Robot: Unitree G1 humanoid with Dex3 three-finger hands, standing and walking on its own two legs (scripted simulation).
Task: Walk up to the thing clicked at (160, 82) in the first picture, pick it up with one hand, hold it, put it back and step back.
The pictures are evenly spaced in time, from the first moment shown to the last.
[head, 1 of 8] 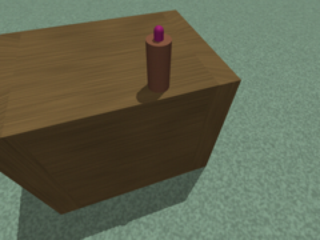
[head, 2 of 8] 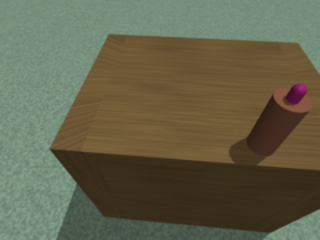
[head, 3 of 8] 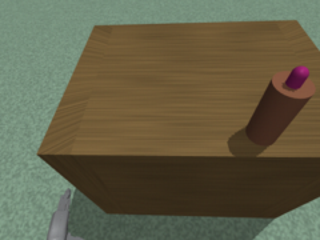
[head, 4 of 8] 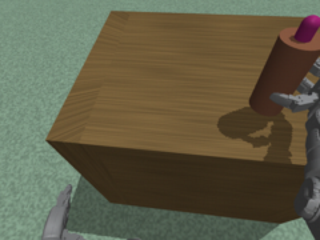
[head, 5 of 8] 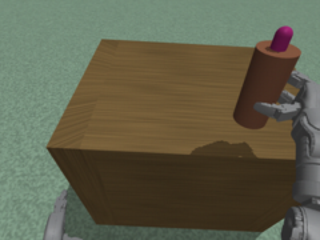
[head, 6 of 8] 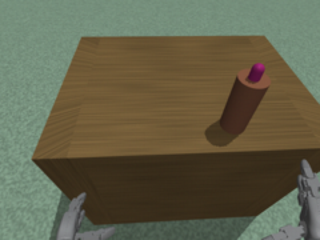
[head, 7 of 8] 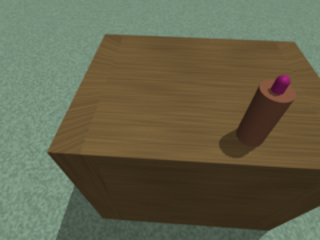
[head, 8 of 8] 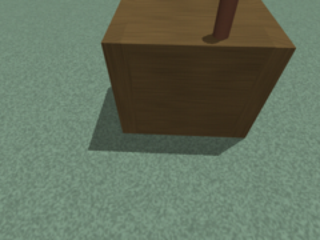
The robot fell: no
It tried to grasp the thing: yes
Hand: right
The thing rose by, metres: 0.22
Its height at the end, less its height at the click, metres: +0.00
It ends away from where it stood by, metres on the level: 0.04
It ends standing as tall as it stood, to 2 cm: yes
